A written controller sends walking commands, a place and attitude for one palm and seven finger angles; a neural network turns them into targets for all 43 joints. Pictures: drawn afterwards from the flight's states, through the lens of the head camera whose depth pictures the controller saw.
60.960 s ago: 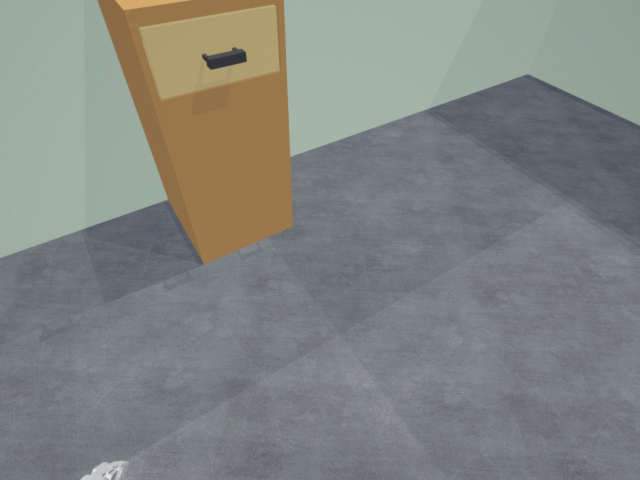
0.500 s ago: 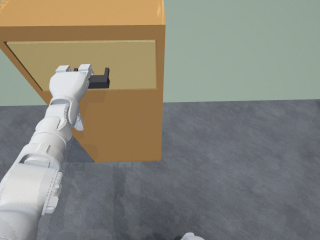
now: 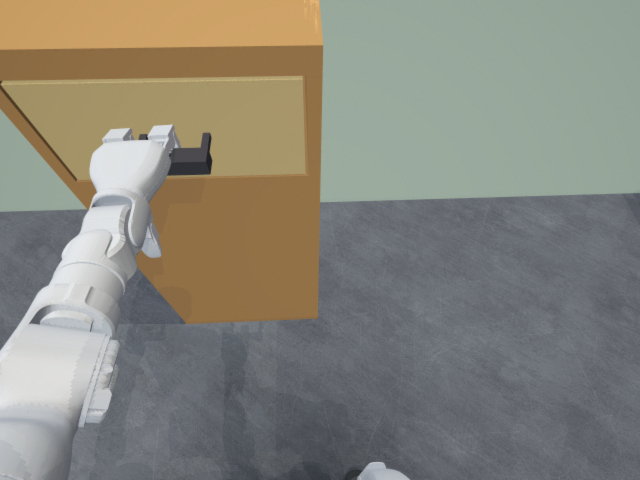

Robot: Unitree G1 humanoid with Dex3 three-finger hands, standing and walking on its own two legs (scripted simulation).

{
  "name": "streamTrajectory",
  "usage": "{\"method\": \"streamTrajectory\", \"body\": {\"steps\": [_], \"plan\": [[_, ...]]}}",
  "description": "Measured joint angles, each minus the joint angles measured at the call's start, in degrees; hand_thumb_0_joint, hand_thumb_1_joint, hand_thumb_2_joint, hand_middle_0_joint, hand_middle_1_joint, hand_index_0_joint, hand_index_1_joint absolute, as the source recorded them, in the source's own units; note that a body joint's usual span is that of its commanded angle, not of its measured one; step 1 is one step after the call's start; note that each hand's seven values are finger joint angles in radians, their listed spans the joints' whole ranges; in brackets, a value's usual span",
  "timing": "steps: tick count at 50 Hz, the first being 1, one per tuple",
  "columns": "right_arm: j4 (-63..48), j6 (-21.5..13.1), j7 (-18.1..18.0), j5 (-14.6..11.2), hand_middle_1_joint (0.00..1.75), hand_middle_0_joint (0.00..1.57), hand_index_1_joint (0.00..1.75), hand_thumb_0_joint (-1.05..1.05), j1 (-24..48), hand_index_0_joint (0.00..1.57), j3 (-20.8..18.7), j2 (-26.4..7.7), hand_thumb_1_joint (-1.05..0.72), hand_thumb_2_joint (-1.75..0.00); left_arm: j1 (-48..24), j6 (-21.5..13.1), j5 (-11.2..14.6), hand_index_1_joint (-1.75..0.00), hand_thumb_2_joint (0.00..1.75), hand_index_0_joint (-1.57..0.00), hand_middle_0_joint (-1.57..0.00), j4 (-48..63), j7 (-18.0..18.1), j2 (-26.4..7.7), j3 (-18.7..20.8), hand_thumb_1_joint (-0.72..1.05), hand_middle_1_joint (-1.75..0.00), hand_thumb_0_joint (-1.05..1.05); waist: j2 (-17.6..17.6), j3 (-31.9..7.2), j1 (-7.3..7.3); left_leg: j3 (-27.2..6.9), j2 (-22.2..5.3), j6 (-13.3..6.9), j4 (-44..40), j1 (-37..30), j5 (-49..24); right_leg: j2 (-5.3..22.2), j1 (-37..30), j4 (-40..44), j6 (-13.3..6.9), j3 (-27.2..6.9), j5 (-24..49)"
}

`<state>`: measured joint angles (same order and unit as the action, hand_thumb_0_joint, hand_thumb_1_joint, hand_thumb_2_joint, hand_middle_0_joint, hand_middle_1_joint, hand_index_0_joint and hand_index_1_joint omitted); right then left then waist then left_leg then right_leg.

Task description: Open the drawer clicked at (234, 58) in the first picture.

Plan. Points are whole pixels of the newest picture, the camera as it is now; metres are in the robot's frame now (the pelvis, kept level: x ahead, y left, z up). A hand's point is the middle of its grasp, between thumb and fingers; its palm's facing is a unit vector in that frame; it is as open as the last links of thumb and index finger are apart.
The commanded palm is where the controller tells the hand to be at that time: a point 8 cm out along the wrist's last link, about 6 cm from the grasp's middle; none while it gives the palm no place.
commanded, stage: close the thumb around the handle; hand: left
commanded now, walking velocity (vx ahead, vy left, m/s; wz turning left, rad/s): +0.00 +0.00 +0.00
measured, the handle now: (173, 150) +0.55 +0.19 +0.05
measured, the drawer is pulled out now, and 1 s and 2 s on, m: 0.00 0.01 0.13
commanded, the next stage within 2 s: pull the drawer open in 0.60 s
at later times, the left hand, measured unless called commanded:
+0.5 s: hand (149, 190) +0.49 +0.22 +0.04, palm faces -0.06 -0.02 -1.00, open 6.0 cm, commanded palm +0.47 +0.22 +0.08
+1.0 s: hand (149, 196) +0.48 +0.22 +0.03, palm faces -0.04 -0.04 -1.00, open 6.1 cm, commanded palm +0.44 +0.21 +0.08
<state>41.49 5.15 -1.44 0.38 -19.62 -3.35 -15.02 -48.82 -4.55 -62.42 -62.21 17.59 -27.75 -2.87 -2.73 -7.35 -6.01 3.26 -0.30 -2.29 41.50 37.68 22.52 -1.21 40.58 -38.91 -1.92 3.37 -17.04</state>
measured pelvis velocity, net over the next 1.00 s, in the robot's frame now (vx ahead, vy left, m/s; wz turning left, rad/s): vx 0.01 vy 0.01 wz -0.03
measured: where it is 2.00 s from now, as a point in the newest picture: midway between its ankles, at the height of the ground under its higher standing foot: outside the picture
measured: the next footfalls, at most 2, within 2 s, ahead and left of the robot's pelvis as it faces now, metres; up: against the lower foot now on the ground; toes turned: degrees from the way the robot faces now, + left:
none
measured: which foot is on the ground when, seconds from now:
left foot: down 0.00-1.00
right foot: down 0.00-1.00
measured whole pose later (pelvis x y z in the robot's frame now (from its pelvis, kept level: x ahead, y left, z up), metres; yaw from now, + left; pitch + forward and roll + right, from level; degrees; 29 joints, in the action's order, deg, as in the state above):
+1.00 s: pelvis +0.01 +0.01 +0.00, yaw -2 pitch +18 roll -1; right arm 40.4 6.8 -0.9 0.0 -20.0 -3.2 -14.4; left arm -42.5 -3.5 -61.4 -55.5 16.9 -26.4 -1.9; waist -3.0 -8.1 -4.9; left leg 4.7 -0.5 -2.8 40.0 35.0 23.2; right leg -1.7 38.5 -37.4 -1.2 1.7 -17.1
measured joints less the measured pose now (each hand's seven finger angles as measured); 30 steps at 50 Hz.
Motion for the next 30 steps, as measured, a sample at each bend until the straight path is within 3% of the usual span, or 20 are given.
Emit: {"method": "streamTrajectory", "body": {"steps": [8, 24, 30], "plan": [[0.11, -0.19, 0.22, 0.02, 0.3, 0.2, 0.3, 0.0, -0.05, 0.2, 0.01, 0.36, -0.91, -0.9, -0.65, 0.73, -0.09, -1.23, 0.42, -0.31, -0.33, -0.12, 0.6, 0.6, -0.78, -0.19, -1.22, 0.0, -0.01, -0.08, 0.17, -0.21, 0.18, -0.1, 0.39, 0.45, 0.14, 0.19, 0.31, -0.29, 0.12, 0.18, -0.18], [0.13, -0.05, 0.14, 0.11, 0.3, 0.2, 0.3, 0.0, -0.46, 0.2, 0.47, 0.72, -0.91, -0.9, -1.67, 1.13, 0.24, -1.32, 0.78, -0.37, -0.39, -1.0, -0.6, 0.3, -0.72, 0.63, -1.31, 0.0, -0.18, -0.17, -0.3, -0.04, 0.22, -0.34, 0.57, 0.64, 0.35, 0.19, 0.49, -0.31, 0.36, -0.05, -0.21], [-0.12, 0.3, 0.06, 0.1, 0.3, 0.2, 0.3, 0.0, -0.8, 0.2, 0.5, 0.49, -0.91, -0.9, -0.7, 0.54, 0.03, -1.34, 0.79, -0.36, -0.38, -0.18, -0.7, 0.11, 0.17, 0.66, -1.33, 0.0, -0.04, -0.39, -0.35, 0.26, 0.11, -0.4, 0.55, 0.53, 0.49, 0.05, 0.5, -0.28, 0.43, -0.37, -0.2]]}}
